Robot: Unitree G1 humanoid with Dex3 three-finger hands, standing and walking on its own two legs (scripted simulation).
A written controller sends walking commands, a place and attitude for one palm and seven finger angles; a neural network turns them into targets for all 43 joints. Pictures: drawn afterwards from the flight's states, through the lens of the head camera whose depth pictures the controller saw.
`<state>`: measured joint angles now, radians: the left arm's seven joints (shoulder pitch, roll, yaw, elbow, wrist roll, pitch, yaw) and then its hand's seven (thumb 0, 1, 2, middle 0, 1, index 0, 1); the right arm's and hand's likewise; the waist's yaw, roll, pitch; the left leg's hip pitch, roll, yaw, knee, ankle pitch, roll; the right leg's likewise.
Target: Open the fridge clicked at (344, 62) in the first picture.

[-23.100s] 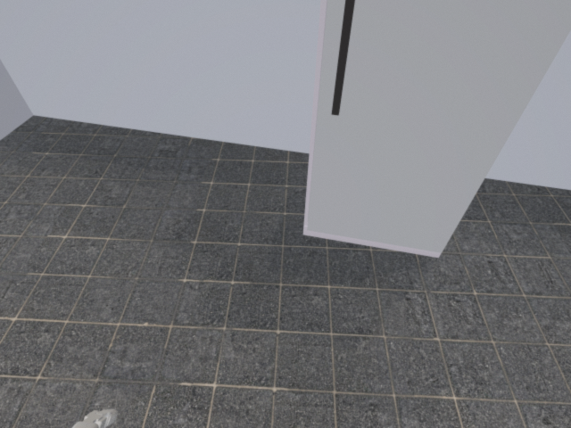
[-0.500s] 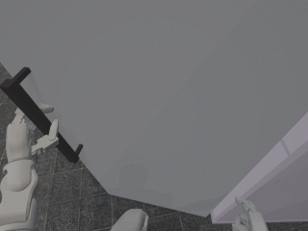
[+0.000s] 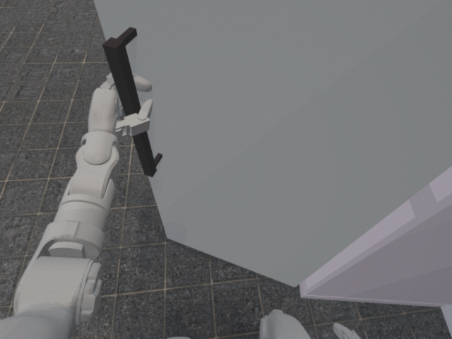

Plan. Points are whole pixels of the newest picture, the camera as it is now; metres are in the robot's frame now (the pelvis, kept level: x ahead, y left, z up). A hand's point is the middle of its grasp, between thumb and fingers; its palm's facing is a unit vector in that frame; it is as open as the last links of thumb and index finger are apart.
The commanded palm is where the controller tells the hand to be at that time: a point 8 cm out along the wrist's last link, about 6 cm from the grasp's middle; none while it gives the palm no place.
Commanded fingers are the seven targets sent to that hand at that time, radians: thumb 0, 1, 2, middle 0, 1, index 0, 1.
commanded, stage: stop walking and hold the door back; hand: left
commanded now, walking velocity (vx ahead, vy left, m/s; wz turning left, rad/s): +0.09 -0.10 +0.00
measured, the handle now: (142, 117) +0.47 +0.21 +0.08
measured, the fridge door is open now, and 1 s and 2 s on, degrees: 73 74 73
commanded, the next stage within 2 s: loosen the grip on the handle in 0.76 s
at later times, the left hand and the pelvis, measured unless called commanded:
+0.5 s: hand (147, 115) +0.44 +0.19 +0.12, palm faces +0.24 -0.96 -0.16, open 5.6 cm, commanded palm +0.41 +0.24 +0.10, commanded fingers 0.00 0.90 0.90 -0.45 -1.40 -0.45 -1.40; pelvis +0.02 -0.02 -0.02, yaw -3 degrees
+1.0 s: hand (137, 121) +0.42 +0.20 +0.12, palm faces +0.27 -0.95 -0.15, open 6.3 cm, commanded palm +0.39 +0.24 +0.11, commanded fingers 0.00 -0.07 0.43 -0.45 -1.40 -0.45 -1.40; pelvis -0.01 -0.03 -0.02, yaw -3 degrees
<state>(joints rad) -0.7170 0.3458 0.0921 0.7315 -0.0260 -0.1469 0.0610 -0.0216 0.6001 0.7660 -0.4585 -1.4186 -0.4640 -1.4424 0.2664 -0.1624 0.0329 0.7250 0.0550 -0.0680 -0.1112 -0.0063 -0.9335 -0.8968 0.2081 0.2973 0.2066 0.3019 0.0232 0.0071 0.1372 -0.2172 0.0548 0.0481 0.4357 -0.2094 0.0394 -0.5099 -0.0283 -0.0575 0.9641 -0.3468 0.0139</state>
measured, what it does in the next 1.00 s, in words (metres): steps on the spot: right foot, then left foot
